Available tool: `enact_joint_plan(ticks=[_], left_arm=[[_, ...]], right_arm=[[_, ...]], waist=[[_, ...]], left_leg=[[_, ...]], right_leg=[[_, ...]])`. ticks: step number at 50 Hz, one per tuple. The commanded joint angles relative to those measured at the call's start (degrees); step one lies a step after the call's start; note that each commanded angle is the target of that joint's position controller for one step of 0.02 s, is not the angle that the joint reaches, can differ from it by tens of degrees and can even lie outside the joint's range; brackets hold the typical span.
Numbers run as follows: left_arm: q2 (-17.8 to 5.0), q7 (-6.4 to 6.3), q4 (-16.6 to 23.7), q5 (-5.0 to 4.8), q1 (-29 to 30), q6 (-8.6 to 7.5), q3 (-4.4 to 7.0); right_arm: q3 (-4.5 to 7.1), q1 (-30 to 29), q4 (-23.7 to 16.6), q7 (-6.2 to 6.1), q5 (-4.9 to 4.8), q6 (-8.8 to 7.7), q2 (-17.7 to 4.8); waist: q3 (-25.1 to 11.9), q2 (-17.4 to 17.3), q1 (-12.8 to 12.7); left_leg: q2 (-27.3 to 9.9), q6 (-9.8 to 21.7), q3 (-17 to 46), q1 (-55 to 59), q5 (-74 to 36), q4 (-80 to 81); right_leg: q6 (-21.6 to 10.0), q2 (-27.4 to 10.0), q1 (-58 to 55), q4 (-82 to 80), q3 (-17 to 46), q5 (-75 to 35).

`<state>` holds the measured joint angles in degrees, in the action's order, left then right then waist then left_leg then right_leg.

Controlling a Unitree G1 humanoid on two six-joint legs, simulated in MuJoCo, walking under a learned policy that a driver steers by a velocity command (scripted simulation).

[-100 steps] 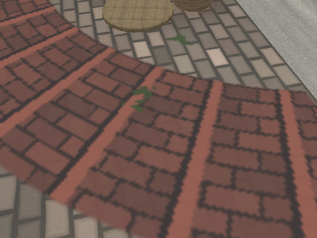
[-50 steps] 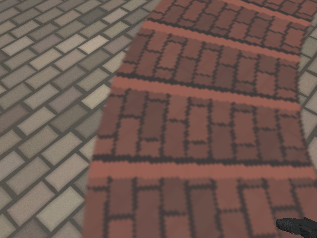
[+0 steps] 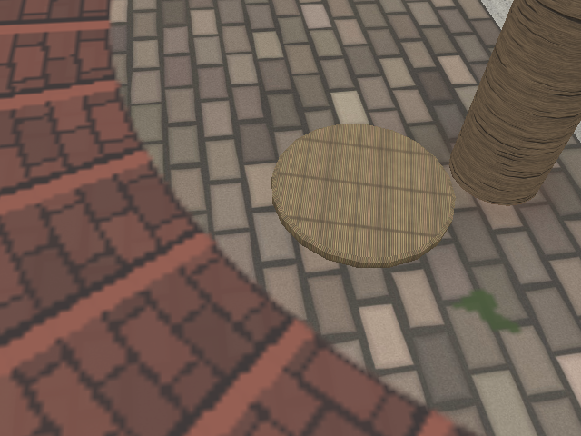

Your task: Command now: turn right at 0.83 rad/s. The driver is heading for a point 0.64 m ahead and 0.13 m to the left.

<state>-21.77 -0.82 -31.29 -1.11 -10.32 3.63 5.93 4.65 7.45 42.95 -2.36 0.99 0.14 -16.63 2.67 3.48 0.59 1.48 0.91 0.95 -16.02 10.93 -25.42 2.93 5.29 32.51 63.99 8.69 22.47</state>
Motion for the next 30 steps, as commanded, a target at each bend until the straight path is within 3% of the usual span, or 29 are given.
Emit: enact_joint_plan(ticks=[1,3,5,8,11,13,14,15,16,17,18,19,20,21,22,24,27,30], left_arm=[[-3.45,0.11,3.58,-0.29,-0.8,-0.44,0.84],[-2.02,-0.17,4.75,-0.22,2.17,-0.82,-0.03],[-1.33,-0.25,4.84,0.24,2.69,-1.05,-0.57],[-0.35,-0.14,4.02,0.6,2.08,-1.15,-1.35],[-0.66,0.06,2.77,0.44,1.06,-0.89,-1.37],[0.09,0.45,0.67,0.51,-2.4,-0.89,-1.38],[-0.79,0.46,0.15,0.62,-2.96,-0.9,-1.2],[-2.35,0.06,0.35,1.06,-3.32,-0.76,-1.21],[-3.72,-0.34,1.29,2.37,0.68,-0.69,-1.68],[0.91,0.12,0.81,3.73,1.47,-1.53,-2.59],[0.78,0.41,0.28,3.99,3.74,-2.26,-2.57],[-1.63,0.13,-0.26,3.61,4.27,-2.61,-1.59],[-3.89,-0.29,-0.6,3.11,3.54,-2.82,-0.81],[-4.78,-0.78,-1.13,2.99,2.33,-2.95,-0.38],[-4.17,-1.15,-1.4,2.81,1.59,-2.87,-0.43],[-1.74,-1.65,-1.58,2.29,3.12,-3.02,-0.89],[-0.62,-1.93,-1.91,2.32,6.16,-3.12,-0.76],[-2.06,-1.71,-2.44,2.15,6.66,-2.78,0.14]], right_arm=[[0.7,-3.23,-5.08,-1.12,0.05,-0.15,-6.67],[0.92,0.66,-4.2,-0.73,0.3,0.27,-7.89],[1.27,1.59,-3.94,-0.06,0.07,0.44,-9.24],[1.69,-0.11,-4.03,1.04,-0.65,0.61,-10.76],[1.6,0.88,-2.91,1.71,-1.64,0.66,-10.91],[1.15,0.4,-2.1,1.68,-2.73,0.76,-10.23],[0.56,2.9,-0.78,1.68,-3.11,0.46,-8.63],[-1.04,5.43,-0.39,2.34,-1.25,-0.25,-4.51],[-2.77,6.84,-1.29,3.44,0.9,-1.3,-0.1],[-2.2,3.24,-0.95,3.16,-0.04,-1.13,-3.1],[-1.58,1.84,-1.13,3.1,-1.28,-0.83,-5.4],[-1.03,0.56,-1.11,2.72,-1.76,-0.48,-6.8],[-0.31,0.3,-1.1,2.32,-1.79,0.11,-8.9],[0.41,1.29,-1.23,2.17,-1.95,0.73,-10.3],[1.02,3.18,-1.04,2.15,-2.52,1.29,-10.4],[1.31,4.92,-1.05,1.73,-3.21,2.44,-8.14],[0.87,3.5,-2.84,1.67,-2.59,3.36,-5.57],[0.15,2.07,-5.69,3.12,-2.44,3.31,-3.98]], waist=[[-3.34,-9.22,-0.34],[-4.58,-10.4,2.05],[-6.22,-11.42,2.53],[-7.58,-13.04,1.9],[-7.94,-14.32,1.7],[-7.74,-13.69,-0.64],[-7.65,-12.03,-0.79],[-10.63,-4.02,0.68],[-10.71,9.14,3.6],[-10.96,6.47,-0.13],[-7.94,5.57,0.61],[-6.12,6.83,0.0],[-4.48,9.27,-1.3],[-3.95,10.08,-1.96],[-3.76,8.37,-1.67],[-2.75,5.32,-0.78],[-2.44,3.32,-0.5],[-5.11,3.09,-1.37]], left_leg=[[-13.56,10.48,9.63,7.61,-9.43,9.2],[-14.75,12.31,9.22,12.55,-13.29,8.68],[-16.05,13.2,8.44,15.06,-16.86,7.74],[-16.36,13.04,5.29,12.16,-20.85,6.79],[-17.19,12.65,5.06,11.76,-22.65,4.74],[-16.24,10.46,3.75,9.66,-22.52,1.14],[-14.81,7.2,2.4,6.13,-18.55,-0.73],[-11.08,2.04,-0.15,-1.7,-6.38,-6.2],[-6.46,-2.77,-3.9,-8.79,13.3,-8.09],[-7.15,-4.28,-1.21,-4.68,17.28,-9.76],[-6.55,-4.28,-1.42,-3.91,13.07,-9.58],[-5.13,-4.26,-2.53,-5.85,9.2,-10.15],[-4.48,-4.55,-2.65,-8.45,11.14,-14.83],[-4.6,-4.9,-1.75,-11.16,17.44,-23.75],[-4.51,-5.23,-0.84,-13.48,21.39,-32.26],[-5.45,-5.83,0.79,-17.37,20.98,-39.7],[-7.06,-6.99,-0.55,-18.35,15.05,-35.32],[-7.41,-6.27,-3.19,-13.37,12.65,-25.92]], right_leg=[[2.17,-4.92,6.3,6.76,-4.56,-2.12],[3.1,-5.89,6.94,1.88,-4.91,-0.72],[3.36,-6.57,4.52,-3.65,-4.95,1.22],[2.61,-6.59,-4.58,-13.53,-7.46,2.33],[1.18,-5.34,-10.88,-24.07,-9.25,0.51],[-1.61,-4.11,-18.7,-39.2,-10.73,-9.36],[-3.49,-4.48,-24.79,-46.08,-9.34,-15.96],[-5.6,-12.45,-35.45,-45.95,0.5,-27.59],[-11.67,-22.58,-35.77,-41.98,7.94,-40.66],[-15.49,-22.82,-28.41,-43.48,5.89,-31.99],[-13.89,-19.55,-26.46,-43.75,2.71,-26.08],[-12.23,-17.74,-26.53,-43.68,0.7,-23.6],[-12.64,-18.91,-26.55,-43.76,0.81,-26.71],[-14.67,-21.7,-26.4,-43.58,1.95,-33.21],[-16.42,-23.82,-26.12,-43.49,2.02,-37.37],[-17.09,-24.83,-26.04,-44.51,-0.75,-36.56],[-15.96,-23.42,-27.18,-45.18,-5.63,-32.12],[-15.6,-23.89,-28.64,-43.42,-9.58,-35.06]])
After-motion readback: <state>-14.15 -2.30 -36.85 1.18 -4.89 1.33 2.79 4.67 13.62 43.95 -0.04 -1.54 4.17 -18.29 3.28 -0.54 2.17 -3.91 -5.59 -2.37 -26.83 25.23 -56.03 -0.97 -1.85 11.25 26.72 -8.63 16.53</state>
